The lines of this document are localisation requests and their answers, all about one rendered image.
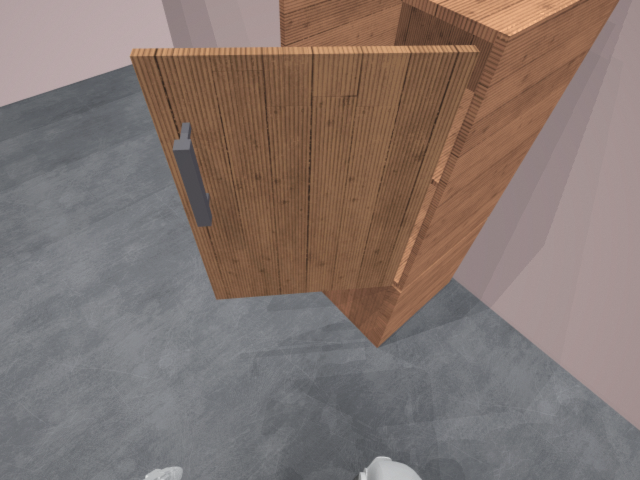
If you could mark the cupboard door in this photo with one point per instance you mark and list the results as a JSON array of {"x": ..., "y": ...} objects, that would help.
[{"x": 317, "y": 160}]

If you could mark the handle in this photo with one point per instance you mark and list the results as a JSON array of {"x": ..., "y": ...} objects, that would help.
[{"x": 187, "y": 163}]

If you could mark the robot right shin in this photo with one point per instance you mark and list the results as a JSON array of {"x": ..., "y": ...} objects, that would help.
[{"x": 380, "y": 459}]

